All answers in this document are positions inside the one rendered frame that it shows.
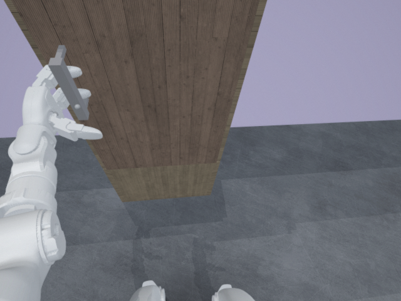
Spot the handle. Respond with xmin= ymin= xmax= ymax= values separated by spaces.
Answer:
xmin=48 ymin=45 xmax=89 ymax=120

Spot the left robot upper arm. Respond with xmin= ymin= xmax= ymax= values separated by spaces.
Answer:
xmin=0 ymin=209 xmax=66 ymax=301

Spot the robot shin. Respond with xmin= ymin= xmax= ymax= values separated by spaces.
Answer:
xmin=218 ymin=284 xmax=232 ymax=292
xmin=142 ymin=280 xmax=156 ymax=287

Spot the right robot shin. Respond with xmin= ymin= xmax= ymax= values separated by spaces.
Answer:
xmin=218 ymin=284 xmax=232 ymax=292

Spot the cupboard door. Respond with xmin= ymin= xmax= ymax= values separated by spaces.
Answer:
xmin=12 ymin=0 xmax=259 ymax=170

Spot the robot left hand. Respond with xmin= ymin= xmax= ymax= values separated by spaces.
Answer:
xmin=23 ymin=65 xmax=103 ymax=141

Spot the left robot shin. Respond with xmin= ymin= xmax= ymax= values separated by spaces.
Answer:
xmin=142 ymin=280 xmax=156 ymax=287

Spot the robot left forearm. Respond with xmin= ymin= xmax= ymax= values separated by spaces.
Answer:
xmin=0 ymin=124 xmax=58 ymax=218

